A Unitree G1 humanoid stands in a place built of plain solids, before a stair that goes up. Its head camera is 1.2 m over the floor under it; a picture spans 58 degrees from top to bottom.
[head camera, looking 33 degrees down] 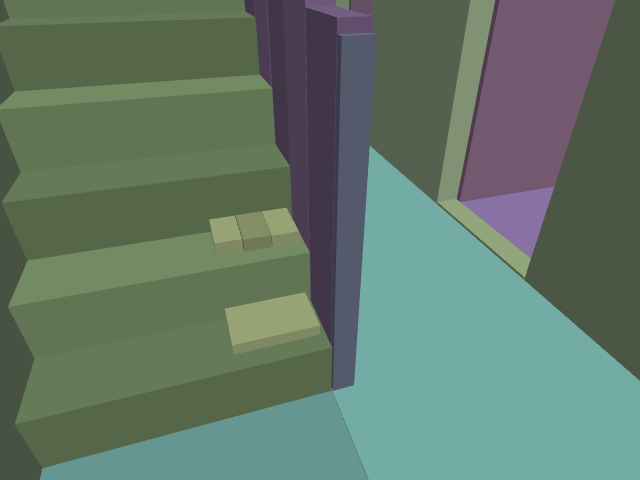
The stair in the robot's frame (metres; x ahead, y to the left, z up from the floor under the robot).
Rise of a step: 0.20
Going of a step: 0.23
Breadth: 0.86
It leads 18 degrees to the left of straight ahead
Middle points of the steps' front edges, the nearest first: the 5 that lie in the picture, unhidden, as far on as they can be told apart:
0.80 0.37 0.20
1.02 0.44 0.41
1.23 0.51 0.61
1.45 0.58 0.82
1.66 0.65 1.02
